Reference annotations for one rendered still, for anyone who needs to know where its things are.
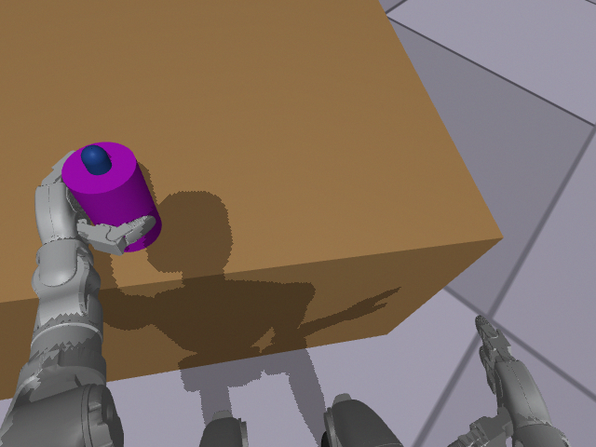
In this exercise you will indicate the right robot arm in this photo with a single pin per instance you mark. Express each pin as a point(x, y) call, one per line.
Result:
point(539, 436)

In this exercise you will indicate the left robot hand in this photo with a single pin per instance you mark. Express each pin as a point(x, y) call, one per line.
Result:
point(59, 216)

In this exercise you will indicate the bottle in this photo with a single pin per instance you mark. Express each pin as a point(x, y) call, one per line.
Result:
point(106, 180)

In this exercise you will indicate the left robot arm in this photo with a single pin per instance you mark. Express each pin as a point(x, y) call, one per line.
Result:
point(61, 399)

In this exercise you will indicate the right robot hand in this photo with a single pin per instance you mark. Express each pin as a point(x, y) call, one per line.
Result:
point(519, 401)

